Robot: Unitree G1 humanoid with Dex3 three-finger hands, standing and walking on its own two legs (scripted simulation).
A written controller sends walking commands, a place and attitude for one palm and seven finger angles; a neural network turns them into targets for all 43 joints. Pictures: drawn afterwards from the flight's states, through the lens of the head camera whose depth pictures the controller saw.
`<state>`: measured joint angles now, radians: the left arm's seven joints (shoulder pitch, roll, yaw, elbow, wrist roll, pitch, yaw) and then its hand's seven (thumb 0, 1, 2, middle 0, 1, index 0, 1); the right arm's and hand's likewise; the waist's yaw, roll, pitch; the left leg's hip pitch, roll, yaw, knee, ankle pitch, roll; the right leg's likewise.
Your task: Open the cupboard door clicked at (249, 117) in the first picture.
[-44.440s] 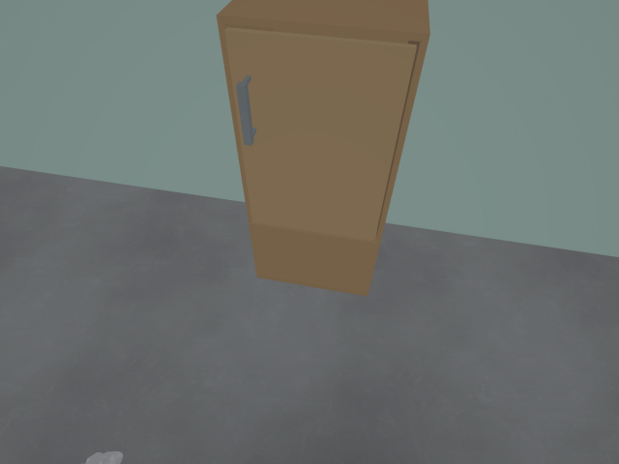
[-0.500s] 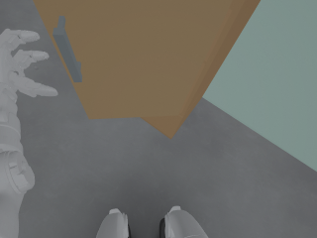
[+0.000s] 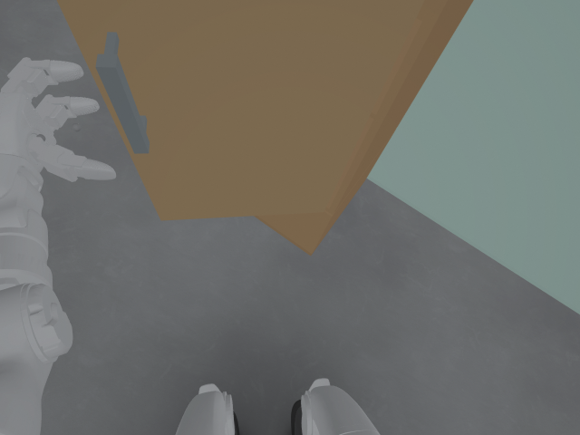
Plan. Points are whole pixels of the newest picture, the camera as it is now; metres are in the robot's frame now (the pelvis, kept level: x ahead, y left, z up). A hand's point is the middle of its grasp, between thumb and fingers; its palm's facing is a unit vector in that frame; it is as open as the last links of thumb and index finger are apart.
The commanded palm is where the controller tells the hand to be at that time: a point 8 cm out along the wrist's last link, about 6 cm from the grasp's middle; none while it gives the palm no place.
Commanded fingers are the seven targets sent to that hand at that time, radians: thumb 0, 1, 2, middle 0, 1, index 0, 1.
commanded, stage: slide the fingers in behind the handle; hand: left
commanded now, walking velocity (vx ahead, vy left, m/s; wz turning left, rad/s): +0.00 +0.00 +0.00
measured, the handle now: (128, 99) +0.54 +0.18 +0.07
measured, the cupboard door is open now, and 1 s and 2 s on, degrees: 42 40 39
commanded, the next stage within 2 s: close the thumb around the handle in 1.30 s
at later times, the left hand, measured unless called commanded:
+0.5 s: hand (95, 130) +0.49 +0.21 +0.07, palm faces +0.07 -1.00 +0.00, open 14.4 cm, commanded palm +0.48 +0.23 +0.07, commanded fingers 0.00 -0.50 0.30 -0.30 -1.20 -0.30 -1.20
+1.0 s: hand (138, 128) +0.50 +0.17 +0.06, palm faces +0.02 -1.00 +0.01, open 14.5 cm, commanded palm +0.48 +0.20 +0.07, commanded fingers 0.00 -0.50 0.30 -0.30 -1.20 -0.30 -1.20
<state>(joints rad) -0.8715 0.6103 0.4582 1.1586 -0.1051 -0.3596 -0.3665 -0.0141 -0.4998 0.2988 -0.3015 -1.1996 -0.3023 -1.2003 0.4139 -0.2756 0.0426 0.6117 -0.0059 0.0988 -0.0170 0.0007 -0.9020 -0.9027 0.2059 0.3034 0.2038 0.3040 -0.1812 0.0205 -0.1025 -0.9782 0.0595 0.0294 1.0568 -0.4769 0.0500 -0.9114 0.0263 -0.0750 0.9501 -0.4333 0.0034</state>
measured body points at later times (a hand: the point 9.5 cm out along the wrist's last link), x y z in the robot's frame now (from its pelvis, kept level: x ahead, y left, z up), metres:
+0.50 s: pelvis +0.00 -0.01 +0.00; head +0.13 +0.03 +0.43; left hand +0.48 +0.27 +0.07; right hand +0.01 -0.27 -0.11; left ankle +0.01 +0.08 -0.67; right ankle +0.00 -0.13 -0.67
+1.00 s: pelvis +0.00 -0.01 +0.00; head +0.13 +0.02 +0.42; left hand +0.49 +0.22 +0.07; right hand +0.02 -0.28 -0.12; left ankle +0.01 +0.08 -0.67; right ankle +0.00 -0.13 -0.67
